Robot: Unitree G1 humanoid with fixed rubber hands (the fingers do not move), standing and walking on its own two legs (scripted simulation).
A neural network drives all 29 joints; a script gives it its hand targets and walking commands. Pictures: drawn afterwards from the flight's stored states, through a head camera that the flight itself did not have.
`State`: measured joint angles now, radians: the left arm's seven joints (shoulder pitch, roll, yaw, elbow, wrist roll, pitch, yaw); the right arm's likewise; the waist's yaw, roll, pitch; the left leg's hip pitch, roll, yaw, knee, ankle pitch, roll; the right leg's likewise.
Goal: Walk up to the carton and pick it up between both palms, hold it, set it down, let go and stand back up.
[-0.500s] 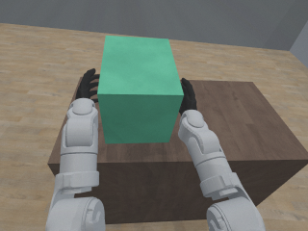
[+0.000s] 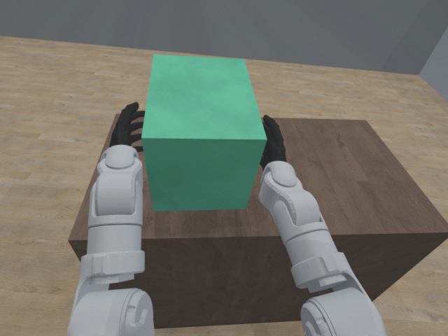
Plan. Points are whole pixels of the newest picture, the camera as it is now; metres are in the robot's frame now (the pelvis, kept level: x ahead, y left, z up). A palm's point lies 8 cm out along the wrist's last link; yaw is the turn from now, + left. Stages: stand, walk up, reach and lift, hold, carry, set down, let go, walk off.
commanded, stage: hold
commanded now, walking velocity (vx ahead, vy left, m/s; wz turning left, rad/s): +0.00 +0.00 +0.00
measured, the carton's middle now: (200, 132) +0.41 +0.01 +0.18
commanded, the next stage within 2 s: none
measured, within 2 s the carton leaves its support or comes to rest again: neither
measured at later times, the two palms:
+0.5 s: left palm (124, 147) +0.37 +0.14 +0.18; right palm (274, 159) +0.36 -0.11 +0.16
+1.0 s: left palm (124, 147) +0.37 +0.14 +0.18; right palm (273, 159) +0.36 -0.11 +0.16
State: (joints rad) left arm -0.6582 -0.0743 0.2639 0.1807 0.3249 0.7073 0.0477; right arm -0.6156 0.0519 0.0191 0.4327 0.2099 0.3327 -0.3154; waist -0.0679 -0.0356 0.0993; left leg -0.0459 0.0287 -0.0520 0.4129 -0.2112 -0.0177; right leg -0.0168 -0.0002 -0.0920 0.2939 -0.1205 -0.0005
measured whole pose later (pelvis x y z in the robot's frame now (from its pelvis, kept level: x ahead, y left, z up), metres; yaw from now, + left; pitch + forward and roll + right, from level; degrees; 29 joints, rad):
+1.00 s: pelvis +0.00 +0.00 +0.00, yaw +0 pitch -9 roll -2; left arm -0.68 -0.07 0.26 0.19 0.33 0.70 0.05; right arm -0.64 0.05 0.00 0.43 0.20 0.33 -0.31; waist -0.07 -0.04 0.11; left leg -0.05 0.03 -0.06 0.41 -0.20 -0.02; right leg -0.02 0.00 -0.10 0.29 -0.12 0.00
